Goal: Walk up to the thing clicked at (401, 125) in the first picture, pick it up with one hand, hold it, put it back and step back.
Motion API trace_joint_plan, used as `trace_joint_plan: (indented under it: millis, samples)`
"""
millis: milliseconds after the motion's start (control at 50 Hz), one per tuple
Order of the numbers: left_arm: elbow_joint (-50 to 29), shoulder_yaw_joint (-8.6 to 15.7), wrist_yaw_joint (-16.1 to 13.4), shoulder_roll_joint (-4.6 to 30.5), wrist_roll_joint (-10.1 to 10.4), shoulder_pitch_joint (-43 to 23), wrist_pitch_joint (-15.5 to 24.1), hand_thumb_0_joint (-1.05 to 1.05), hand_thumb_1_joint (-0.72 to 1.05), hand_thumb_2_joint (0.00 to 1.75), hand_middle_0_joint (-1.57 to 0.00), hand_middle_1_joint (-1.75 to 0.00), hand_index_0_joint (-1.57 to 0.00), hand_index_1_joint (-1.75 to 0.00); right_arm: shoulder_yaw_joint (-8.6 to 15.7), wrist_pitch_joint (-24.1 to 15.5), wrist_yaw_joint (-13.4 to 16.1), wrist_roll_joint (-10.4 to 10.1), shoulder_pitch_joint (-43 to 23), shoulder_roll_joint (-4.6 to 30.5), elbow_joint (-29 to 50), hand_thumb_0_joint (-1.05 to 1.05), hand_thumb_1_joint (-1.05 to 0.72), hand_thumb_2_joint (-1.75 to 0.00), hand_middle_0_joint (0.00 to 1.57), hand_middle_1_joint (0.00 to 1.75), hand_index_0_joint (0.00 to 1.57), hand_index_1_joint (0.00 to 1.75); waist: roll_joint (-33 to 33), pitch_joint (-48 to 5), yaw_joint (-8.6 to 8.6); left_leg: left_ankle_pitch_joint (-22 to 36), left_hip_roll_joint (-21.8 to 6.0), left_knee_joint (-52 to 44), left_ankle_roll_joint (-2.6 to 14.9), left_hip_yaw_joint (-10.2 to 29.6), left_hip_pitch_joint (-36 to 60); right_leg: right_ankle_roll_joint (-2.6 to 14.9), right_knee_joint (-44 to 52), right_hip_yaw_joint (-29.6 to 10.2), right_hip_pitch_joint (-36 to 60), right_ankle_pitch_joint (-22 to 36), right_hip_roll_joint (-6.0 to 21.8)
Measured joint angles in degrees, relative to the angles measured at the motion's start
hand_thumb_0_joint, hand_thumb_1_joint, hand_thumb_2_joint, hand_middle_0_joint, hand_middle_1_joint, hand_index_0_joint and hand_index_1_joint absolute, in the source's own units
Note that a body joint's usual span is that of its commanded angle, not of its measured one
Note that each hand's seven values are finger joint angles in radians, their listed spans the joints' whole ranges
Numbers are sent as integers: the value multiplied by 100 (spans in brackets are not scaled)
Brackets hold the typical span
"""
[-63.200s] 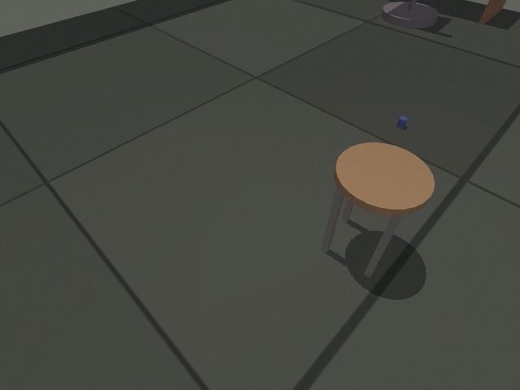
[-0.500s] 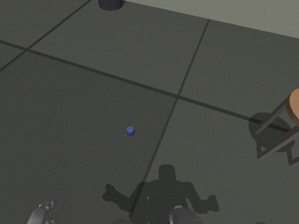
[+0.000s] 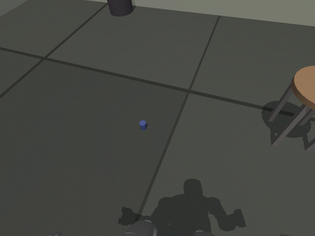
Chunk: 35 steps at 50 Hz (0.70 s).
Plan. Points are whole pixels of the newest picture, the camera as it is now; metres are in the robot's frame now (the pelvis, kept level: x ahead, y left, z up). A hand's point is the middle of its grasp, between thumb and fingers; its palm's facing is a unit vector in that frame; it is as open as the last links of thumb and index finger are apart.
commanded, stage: step back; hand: left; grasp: from above
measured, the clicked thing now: (143, 125) +0.91 +0.21 -0.73
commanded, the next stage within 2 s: stand in 1.64 s
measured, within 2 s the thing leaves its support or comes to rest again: neither
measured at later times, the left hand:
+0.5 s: hand out of the picture -0.12 +0.28 -0.15, palm faces -0.04 -0.91 -0.41, open 7.4 cm
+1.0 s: hand out of the picture -0.17 +0.28 -0.14, palm faces +0.01 -0.92 -0.40, open 7.4 cm
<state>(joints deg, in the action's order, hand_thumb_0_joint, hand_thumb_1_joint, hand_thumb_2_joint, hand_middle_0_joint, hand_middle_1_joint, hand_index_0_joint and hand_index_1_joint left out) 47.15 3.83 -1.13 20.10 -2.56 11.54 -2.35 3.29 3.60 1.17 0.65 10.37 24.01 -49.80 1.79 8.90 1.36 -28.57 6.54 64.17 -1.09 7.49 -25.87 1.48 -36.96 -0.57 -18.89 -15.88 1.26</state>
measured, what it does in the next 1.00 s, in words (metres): walks backwards: left foot, then right foot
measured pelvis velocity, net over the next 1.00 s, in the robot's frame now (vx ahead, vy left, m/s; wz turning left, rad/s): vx -0.24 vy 0.00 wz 0.01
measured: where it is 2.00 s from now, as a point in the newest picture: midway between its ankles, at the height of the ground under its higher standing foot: outside the picture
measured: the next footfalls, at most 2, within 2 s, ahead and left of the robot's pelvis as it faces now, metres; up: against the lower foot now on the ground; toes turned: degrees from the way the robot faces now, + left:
left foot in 0.14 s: -0.04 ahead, +0.13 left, +0.00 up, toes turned +1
right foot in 0.48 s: -0.17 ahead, -0.11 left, +0.00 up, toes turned +0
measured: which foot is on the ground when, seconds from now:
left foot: up 0.00-0.12, down 0.14-0.52, up 0.54-0.76, down 0.78-1.00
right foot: down 0.00-0.16, up 0.18-0.46, down 0.48-1.00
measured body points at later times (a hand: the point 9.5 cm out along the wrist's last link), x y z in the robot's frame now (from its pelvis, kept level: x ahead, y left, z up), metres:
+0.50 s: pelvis -0.19 +0.00 -0.01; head -0.14 -0.01 +0.44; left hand -0.12 +0.32 -0.13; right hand -0.05 -0.31 -0.12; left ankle -0.08 +0.13 -0.73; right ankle -0.23 -0.11 -0.73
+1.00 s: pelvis -0.24 +0.00 +0.00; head -0.23 +0.00 +0.45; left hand -0.17 +0.33 -0.11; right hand -0.18 -0.31 -0.12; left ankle -0.22 +0.13 -0.73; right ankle -0.22 -0.11 -0.72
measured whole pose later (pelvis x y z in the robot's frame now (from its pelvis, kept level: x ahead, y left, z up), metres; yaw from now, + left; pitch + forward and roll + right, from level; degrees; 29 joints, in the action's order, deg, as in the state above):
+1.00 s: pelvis -0.24 +0.00 +0.00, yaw +0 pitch -3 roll +1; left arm 56.5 4.0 1.1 23.0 -1.5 12.4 0.5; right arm 3.2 -0.7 -1.9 2.6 13.5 20.2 -56.6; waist -0.9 3.4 -0.3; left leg -15.9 0.2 31.8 0.6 1.0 -13.6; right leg 1.5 -38.0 0.9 -15.7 -25.1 1.1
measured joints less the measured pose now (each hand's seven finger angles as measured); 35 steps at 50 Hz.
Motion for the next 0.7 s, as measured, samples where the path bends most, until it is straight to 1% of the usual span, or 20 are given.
trace_joint_plan:
  millis: [60,100,140,160,180,220,240,280,320,360,400,440,480,500,520,560,580,620,660,700]
  samples:
    - [-176,-5,-51,69,7,-166,31,1,90,90,-21,-30,-20,-30,3,34,-20,39,76,-26,-72,0,-91,-90,20,30,20,30,-27,98,-33,-160,-187,-866,-3,-190,482,-26,-32,143,-216,177,79]
    - [-255,-16,-60,129,38,-294,23,1,90,90,-21,-30,-20,-30,3,20,-51,53,94,-59,-97,0,-91,-90,20,30,20,30,-79,152,-58,-82,-309,-1585,44,-361,813,-62,-112,226,-391,277,149]
    - [-287,-32,-52,198,85,-413,-24,1,90,90,-21,-30,-20,-30,14,-27,-84,70,106,-97,-115,0,-91,-90,20,30,20,30,-168,169,-106,496,-374,-2506,150,-541,1175,-126,-274,279,-602,341,249]
    - [-270,-27,-52,257,107,-482,-52,0,90,90,-21,-30,-20,-30,23,-41,-92,95,61,-173,-148,0,-91,-90,20,30,20,30,-357,249,-78,750,-259,-2634,199,-643,1214,-149,-369,176,-675,375,360]
    - [-220,-23,-61,271,131,-510,-78,0,90,90,-21,-30,-20,-30,7,-33,-126,114,31,-215,-160,0,-91,-90,20,30,20,30,-442,284,-41,811,-231,-2611,237,-721,1187,-125,-501,32,-747,65,316]
    - [-65,-14,-75,228,136,-497,-142,0,90,90,-21,-30,-20,-30,-31,-31,-195,150,3,-236,-157,0,-91,-90,20,30,20,30,-336,224,-129,880,-371,-2548,298,-667,1063,-107,-1399,-269,-949,-996,-108]
    - [-5,-6,-77,231,156,-477,-171,1,90,90,-21,-30,-20,-30,-55,-41,-191,170,-12,-267,-162,0,-91,-90,20,30,20,30,-313,186,-167,970,-434,-2613,298,-639,1039,-81,-1953,-441,-1028,-1207,-330]
    - [67,16,-72,257,201,-407,-176,1,90,90,-21,-30,-20,-30,-105,-39,-171,200,-43,-326,-156,0,-90,-90,20,30,20,30,-340,76,-157,1193,-520,-2823,281,-656,986,-44,-2819,-655,-1095,-1247,-622]
    - [115,36,-45,266,213,-320,-138,1,90,90,-21,-30,-20,-30,-110,-35,-163,204,-119,-341,-125,0,-90,-90,20,30,20,30,-337,16,-109,1391,-604,-2982,288,-697,912,-102,-3129,-647,-936,-1206,-697]
    - [162,39,-19,265,196,-213,-103,0,91,90,-21,-30,-20,-30,-92,-37,-156,204,-234,-331,-45,0,-90,-90,20,30,20,30,-318,-5,-61,1552,-677,-3069,305,-766,805,-199,-2904,-563,-615,-1249,-629]
    - [241,25,13,266,173,-118,-78,0,91,90,-21,-30,-20,-30,-78,-77,-157,200,-357,-308,55,0,-90,-90,20,30,20,30,-293,-6,-32,1683,-741,-3091,304,-843,665,-256,-2292,-444,-211,-1320,-492]
    - [349,-1,44,255,156,-38,-39,0,91,90,-21,-30,-20,-30,-69,-108,-168,191,-460,-259,138,0,-90,-90,20,30,20,30,-243,-18,-2,1779,-813,-3044,263,-922,497,-214,-1375,-284,248,-1341,-332]
    - [476,-22,69,237,129,70,55,0,91,90,-21,-30,-20,-30,-60,-85,-182,172,-551,-194,164,0,-90,-90,20,30,20,30,-179,-72,48,1813,-903,-2881,201,-1012,289,-109,-148,-127,779,-1017,-209]
    - [582,-12,65,165,96,80,105,0,91,90,-21,-30,-20,-30,-44,-69,-180,156,-606,-128,142,0,-90,-90,20,30,20,30,-10,-43,42,1798,-1022,-2734,190,-958,189,-68,163,-52,901,-761,-305]
    - [669,-13,69,78,53,98,133,0,91,90,-21,-30,-20,-30,-18,-52,-167,139,-615,-78,98,0,-90,-90,20,30,20,30,171,-10,-12,1537,-1051,-2560,214,-770,113,-44,201,43,929,-668,-411]
    - [723,-38,103,37,-3,243,143,1,91,90,-21,-30,-20,-30,5,2,-130,102,-482,-119,-42,0,-90,-90,20,30,20,30,110,-162,90,612,-705,-2054,151,-400,-34,19,76,-28,783,-640,-338]
    - [741,-41,101,26,-3,311,152,1,90,90,-21,-30,-20,-30,0,15,-132,80,-410,-131,-116,0,-91,-90,20,30,20,30,49,-217,149,460,-526,-1702,125,-243,-76,33,78,-92,751,-601,-274]
    - [783,-49,81,-9,4,380,175,1,90,90,-21,-30,-20,-30,-9,-17,-132,41,-258,-111,-230,0,-91,-90,20,30,20,30,26,-283,151,467,-313,-1201,102,-58,-87,1,165,-101,742,-487,-177]
    - [781,-40,84,-14,1,396,198,1,90,90,-21,-30,-20,-30,-12,-63,-139,48,-84,-93,-331,0,-91,-90,20,30,20,30,29,-346,119,465,-283,-1071,66,-72,34,-20,208,-46,705,-416,-108]
    - [735,-26,100,14,-27,373,232,1,90,90,-21,-30,-20,-30,-8,-80,-170,84,90,-91,-447,0,-91,-90,20,30,20,30,33,-405,95,373,-368,-1365,32,-189,301,-26,201,45,657,-394,-59]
